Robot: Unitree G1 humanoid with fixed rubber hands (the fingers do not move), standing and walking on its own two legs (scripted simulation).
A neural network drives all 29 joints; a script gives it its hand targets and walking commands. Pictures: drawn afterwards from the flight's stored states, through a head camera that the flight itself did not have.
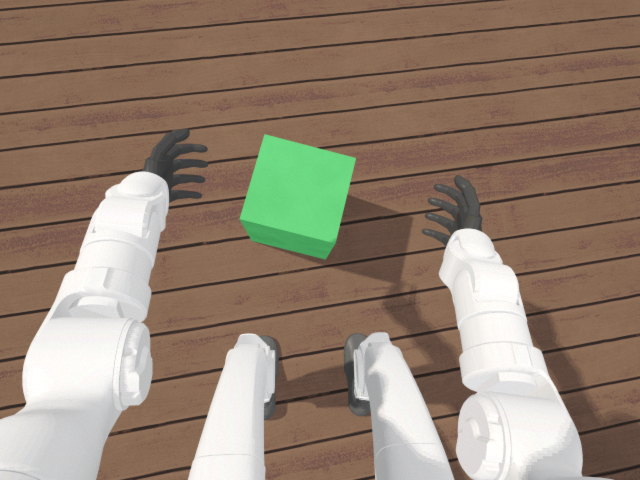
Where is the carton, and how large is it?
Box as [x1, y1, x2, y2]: [240, 134, 355, 259]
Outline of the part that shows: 264,134 241,212 240,220 250,238 254,241 325,259 335,243 355,158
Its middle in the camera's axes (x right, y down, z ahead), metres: -0.06 -0.10 +0.96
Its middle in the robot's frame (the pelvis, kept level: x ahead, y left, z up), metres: +0.55 +0.01 -0.55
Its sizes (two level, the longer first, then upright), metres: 0.210 0.200 0.250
